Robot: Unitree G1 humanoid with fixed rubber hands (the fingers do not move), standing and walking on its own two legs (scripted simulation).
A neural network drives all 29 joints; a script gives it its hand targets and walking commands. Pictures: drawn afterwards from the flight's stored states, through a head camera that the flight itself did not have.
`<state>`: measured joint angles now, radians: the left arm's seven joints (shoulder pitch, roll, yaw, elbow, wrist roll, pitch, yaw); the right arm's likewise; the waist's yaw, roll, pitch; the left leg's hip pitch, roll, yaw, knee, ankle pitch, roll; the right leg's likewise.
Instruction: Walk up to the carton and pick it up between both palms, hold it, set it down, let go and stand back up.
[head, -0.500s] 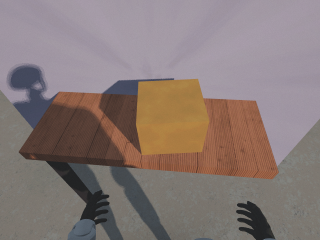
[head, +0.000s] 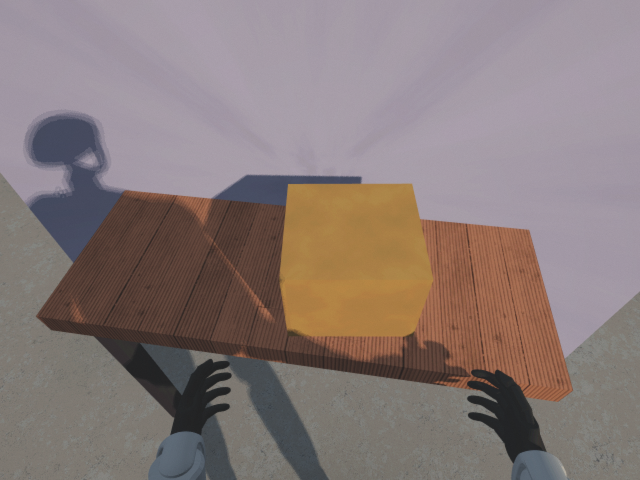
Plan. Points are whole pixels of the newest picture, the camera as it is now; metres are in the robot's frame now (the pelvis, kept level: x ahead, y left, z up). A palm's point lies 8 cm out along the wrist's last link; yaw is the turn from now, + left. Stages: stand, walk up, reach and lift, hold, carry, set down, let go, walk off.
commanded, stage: reach and lift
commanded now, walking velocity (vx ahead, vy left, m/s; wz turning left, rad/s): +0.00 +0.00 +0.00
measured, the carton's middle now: (350, 259) +0.45 -0.01 -0.03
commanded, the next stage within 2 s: none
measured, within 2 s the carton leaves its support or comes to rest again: neither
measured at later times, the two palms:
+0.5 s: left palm (181, 390) +0.23 +0.21 -0.03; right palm (508, 378) +0.25 -0.21 -0.03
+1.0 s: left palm (203, 306) +0.32 +0.19 +0.02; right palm (503, 307) +0.33 -0.21 +0.02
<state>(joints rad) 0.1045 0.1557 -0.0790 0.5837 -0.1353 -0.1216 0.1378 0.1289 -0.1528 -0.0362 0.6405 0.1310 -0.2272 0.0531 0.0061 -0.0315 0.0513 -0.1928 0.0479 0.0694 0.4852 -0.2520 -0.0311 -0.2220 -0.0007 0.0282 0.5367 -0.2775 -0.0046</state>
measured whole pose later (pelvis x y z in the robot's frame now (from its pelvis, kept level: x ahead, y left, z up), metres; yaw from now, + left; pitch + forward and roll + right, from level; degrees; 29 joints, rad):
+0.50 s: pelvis +0.04 +0.01 +0.00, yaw +2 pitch -4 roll -1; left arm 0.15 0.13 -0.07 0.60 -0.14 -0.37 0.08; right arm 0.06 -0.24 0.08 0.79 0.31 -0.52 0.05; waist 0.01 0.01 0.02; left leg -0.12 0.05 0.03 0.50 -0.32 -0.03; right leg -0.10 0.00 -0.01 0.47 -0.31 0.00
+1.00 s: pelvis +0.01 +0.00 +0.01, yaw +0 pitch +3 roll +0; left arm -0.29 0.15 -0.04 0.63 -0.18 -0.07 0.13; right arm -0.30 -0.27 0.03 0.77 0.29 -0.20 0.03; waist 0.02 -0.01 -0.02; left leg -0.27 0.06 0.06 0.44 -0.23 -0.03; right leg -0.28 0.01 0.02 0.44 -0.23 0.00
